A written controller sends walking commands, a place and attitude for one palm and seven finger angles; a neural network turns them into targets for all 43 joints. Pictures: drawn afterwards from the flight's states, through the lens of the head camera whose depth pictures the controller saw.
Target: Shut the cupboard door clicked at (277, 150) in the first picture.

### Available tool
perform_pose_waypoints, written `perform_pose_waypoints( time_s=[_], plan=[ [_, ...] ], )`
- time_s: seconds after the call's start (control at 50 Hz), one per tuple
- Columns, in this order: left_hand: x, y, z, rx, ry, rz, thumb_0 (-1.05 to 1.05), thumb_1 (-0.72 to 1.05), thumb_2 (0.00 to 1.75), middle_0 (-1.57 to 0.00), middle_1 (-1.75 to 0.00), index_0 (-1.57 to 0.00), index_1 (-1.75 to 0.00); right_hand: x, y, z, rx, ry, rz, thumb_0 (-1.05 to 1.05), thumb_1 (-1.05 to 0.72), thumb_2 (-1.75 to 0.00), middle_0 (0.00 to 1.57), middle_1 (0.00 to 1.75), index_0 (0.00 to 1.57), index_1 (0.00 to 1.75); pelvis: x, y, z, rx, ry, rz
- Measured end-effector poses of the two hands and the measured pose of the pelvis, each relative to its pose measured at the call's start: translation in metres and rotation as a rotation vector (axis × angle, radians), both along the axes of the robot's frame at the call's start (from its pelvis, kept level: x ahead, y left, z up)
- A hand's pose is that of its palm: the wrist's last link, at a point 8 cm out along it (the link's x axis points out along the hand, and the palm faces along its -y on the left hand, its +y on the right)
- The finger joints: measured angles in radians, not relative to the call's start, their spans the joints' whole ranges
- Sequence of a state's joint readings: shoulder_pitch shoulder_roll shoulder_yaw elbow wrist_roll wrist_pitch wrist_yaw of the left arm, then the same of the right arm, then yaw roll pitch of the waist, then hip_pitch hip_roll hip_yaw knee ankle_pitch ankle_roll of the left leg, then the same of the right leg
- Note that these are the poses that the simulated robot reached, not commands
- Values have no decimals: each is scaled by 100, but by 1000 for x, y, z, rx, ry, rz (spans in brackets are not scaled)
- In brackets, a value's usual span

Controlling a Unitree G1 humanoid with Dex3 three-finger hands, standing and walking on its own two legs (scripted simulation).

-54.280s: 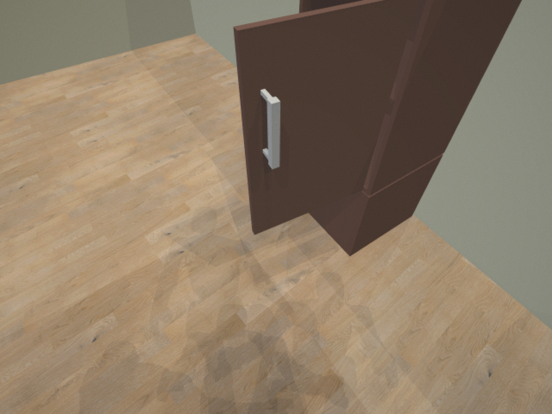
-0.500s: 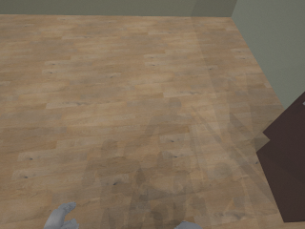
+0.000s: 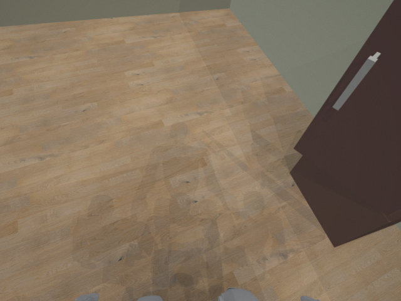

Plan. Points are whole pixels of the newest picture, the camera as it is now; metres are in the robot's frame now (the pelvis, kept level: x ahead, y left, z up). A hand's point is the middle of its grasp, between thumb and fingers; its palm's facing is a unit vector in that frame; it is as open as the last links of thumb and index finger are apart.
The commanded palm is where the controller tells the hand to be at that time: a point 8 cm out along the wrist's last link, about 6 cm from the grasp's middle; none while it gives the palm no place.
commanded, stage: turn to face it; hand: left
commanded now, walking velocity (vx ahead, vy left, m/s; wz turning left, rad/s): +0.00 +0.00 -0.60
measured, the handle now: (355, 82) +0.67 -0.39 +0.05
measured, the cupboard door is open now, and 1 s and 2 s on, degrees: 27 27 27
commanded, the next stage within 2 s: take the last steps up to it in 1.10 s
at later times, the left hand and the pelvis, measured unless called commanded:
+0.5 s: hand (135, 286) +0.16 +0.15 -0.15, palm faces -0.27 -0.92 -0.27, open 7.4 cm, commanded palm none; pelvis +0.01 -0.03 +0.01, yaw -17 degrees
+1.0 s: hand (168, 252) +0.23 +0.09 -0.15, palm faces -0.52 -0.81 -0.28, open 7.4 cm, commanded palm none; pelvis +0.03 -0.04 -0.01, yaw -32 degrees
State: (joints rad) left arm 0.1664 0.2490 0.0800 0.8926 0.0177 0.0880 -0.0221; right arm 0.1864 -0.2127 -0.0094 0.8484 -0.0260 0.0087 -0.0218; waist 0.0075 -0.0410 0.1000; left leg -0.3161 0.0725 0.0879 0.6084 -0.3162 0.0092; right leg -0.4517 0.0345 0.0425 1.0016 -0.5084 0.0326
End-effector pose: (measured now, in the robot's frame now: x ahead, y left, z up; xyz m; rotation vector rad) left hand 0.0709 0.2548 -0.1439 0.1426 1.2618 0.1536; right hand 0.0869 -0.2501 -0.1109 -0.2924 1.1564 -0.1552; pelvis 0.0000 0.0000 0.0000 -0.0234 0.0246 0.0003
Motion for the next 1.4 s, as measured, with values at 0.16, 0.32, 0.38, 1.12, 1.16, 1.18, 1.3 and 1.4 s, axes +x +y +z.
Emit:
perform_pose_waypoints(
  time_s=[0.16,0.32,0.38,1.12,1.16,1.18,1.3,1.4],
  plan=[
    [43,-7,19,20,-33,-110,1,91,90,-20,-30,-20,-30,-44,-11,-2,24,60,-123,0,-90,-90,20,30,20,30,3,-6,9,-17,-9,-99],
    [86,-44,29,96,-118,-252,0,91,90,-20,-30,-20,-30,-84,-51,-36,59,114,-278,1,-90,-90,20,30,20,30,5,-29,-8,5,-11,-190],
    [87,-52,34,104,-97,-277,0,91,90,-20,-30,-20,-30,-84,-57,-29,57,102,-310,1,-90,-90,20,30,20,30,6,-31,0,18,-8,-226],
    [171,-135,26,58,-62,-651,0,91,90,-20,-30,-20,-30,-164,-29,-22,92,108,-703,1,-90,-90,19,30,20,30,35,-38,5,25,-8,-598],
    [172,-135,22,46,-48,-656,0,90,90,-20,-30,-20,-30,-159,-26,-18,90,96,-708,1,-91,-90,19,30,20,30,39,-38,6,25,-6,-608],
    [173,-135,20,39,-41,-656,0,90,90,-20,-30,-21,-30,-155,-24,-17,87,90,-711,1,-91,-90,19,30,20,30,41,-37,5,24,-5,-614],
    [184,-131,-1,5,7,-662,0,90,90,-20,-30,-20,-30,-144,-5,-14,62,69,-717,0,-90,-90,19,30,20,30,57,-32,-2,9,1,-654],
    [196,-144,10,-11,27,-699,1,91,90,-20,-30,-20,-30,-156,14,-4,92,104,-758,0,-90,-90,20,30,20,30,68,-43,11,5,6,-681]
  ],
)
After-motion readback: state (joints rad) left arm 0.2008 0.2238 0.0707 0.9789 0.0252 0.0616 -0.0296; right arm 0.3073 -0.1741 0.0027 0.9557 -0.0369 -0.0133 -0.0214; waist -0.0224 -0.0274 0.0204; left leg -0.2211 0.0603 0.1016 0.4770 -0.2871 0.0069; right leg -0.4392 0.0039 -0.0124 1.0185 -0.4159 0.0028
